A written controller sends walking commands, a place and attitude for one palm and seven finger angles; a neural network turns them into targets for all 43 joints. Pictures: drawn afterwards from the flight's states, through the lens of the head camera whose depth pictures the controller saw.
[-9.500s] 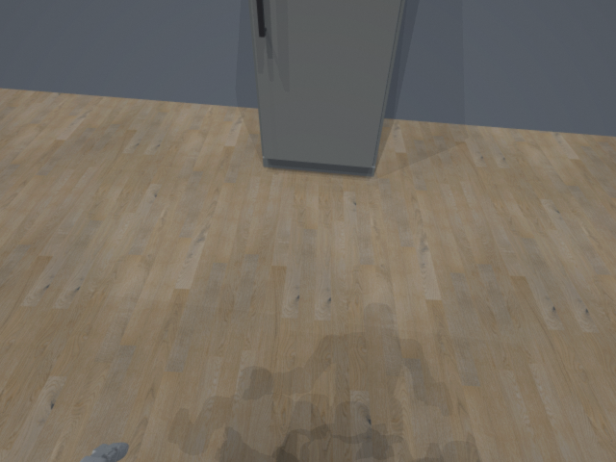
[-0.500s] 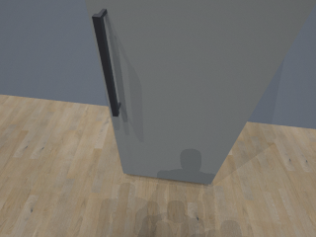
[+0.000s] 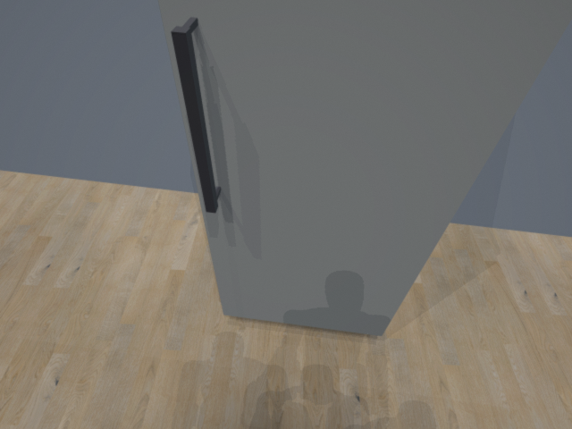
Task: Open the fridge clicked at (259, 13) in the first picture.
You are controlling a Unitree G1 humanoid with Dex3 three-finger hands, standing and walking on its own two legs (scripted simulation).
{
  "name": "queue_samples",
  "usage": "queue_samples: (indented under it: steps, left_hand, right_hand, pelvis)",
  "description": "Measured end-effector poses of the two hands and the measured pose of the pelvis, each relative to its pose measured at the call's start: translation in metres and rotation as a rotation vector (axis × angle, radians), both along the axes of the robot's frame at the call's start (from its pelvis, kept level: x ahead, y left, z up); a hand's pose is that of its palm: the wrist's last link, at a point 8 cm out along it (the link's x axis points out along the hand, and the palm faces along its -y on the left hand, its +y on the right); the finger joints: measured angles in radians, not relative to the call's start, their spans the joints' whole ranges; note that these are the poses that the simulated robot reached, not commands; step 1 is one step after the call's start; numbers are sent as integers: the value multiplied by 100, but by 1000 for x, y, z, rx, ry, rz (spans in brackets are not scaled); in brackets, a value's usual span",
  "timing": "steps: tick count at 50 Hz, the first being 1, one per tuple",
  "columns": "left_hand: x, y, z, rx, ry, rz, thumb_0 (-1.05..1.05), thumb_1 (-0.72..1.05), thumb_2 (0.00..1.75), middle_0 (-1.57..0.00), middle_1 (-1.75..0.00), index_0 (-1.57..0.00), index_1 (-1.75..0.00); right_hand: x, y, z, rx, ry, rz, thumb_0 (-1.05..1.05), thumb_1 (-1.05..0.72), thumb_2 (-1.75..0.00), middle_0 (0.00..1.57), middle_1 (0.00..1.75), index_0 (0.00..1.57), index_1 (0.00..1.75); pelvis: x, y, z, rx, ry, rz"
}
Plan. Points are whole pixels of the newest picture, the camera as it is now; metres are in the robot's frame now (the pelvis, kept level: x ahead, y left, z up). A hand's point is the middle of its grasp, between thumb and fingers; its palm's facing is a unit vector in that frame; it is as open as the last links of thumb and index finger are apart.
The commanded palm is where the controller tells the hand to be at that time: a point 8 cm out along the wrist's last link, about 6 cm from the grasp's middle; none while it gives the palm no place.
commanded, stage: look again from close up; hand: left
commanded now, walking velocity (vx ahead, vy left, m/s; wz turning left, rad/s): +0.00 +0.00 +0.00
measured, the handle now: (203, 131) +0.56 +0.19 +0.12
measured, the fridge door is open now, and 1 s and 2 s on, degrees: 0 0 0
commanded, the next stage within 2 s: shuffle to correct the standing spot in 0.56 s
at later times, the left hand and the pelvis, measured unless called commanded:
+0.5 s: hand out of the picture -0.01 +0.16 -0.18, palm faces +0.06 -0.99 -0.16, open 7.4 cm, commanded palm none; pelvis +0.01 +0.00 +0.00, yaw +0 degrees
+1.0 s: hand out of the picture +0.00 +0.18 -0.19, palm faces +0.09 -0.99 -0.12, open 7.4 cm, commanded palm none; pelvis +0.04 +0.03 -0.01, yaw -1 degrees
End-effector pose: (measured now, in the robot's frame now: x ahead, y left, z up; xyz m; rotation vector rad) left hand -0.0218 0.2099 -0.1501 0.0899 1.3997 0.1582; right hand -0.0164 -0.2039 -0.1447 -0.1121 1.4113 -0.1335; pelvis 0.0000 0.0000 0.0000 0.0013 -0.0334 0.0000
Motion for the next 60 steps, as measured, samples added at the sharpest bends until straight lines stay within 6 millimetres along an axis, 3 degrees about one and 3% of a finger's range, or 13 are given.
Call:
queue_samples:
  steps: [37, 43, 49, 54, 60]
  left_hand:
    - [12, 1, 0, 5, 6, 6, 0, 91, 90, -20, -30, -20, -30]
    - [11, 1, -5, -13, 22, 29, 0, 90, 90, -20, -30, -20, -30]
    - [12, 15, -16, -43, 67, 52, 0, 90, 90, -20, -30, -20, -30]
    - [40, 33, -12, -34, 92, -4, 0, 91, 90, -20, -30, -20, -30]
    - [111, 49, -3, 29, -16, -31, 2, 93, 90, -20, -30, -20, -30]
  right_hand:
    - [14, -2, 0, -6, 3, 11, 1, -92, -90, 20, 30, 20, 30]
    - [17, -1, -2, -13, 19, 11, 1, -92, -90, 20, 30, 20, 30]
    - [25, 11, 3, -47, 33, -2, 1, -91, -90, 20, 30, 20, 30]
    - [23, 31, 5, -44, 41, -51, 1, -91, -90, 20, 30, 20, 30]
    - [12, 54, 6, 13, 148, -66, 1, -91, -90, 20, 30, 20, 30]
  pelvis:
    - [12, 0, 0, 1, 8, 2]
    - [22, 4, -4, -13, 14, -7]
    - [41, 22, -8, -16, 25, -13]
    - [60, 34, -7, -8, 35, -35]
    - [79, 34, -3, 0, 37, -4]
